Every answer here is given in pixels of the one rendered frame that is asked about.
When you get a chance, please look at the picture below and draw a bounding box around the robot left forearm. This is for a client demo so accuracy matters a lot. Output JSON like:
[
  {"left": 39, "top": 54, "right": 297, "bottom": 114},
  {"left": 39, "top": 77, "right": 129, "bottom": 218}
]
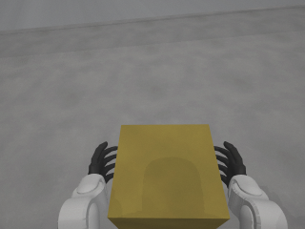
[{"left": 57, "top": 174, "right": 109, "bottom": 229}]

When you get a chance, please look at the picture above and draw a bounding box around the robot right hand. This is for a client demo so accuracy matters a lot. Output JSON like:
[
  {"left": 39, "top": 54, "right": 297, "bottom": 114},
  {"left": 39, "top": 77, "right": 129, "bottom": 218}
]
[{"left": 213, "top": 141, "right": 247, "bottom": 189}]

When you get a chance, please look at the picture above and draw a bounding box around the carton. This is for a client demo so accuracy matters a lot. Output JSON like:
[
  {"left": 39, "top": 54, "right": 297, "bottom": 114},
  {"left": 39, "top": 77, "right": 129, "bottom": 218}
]
[{"left": 107, "top": 124, "right": 230, "bottom": 229}]

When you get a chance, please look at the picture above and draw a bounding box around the robot left hand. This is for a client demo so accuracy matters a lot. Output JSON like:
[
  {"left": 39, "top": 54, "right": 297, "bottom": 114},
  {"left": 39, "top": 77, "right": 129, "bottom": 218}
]
[{"left": 88, "top": 141, "right": 118, "bottom": 184}]

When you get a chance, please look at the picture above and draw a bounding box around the robot right forearm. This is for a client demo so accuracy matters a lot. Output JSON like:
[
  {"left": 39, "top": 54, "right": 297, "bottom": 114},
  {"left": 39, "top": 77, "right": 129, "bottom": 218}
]
[{"left": 228, "top": 175, "right": 288, "bottom": 229}]

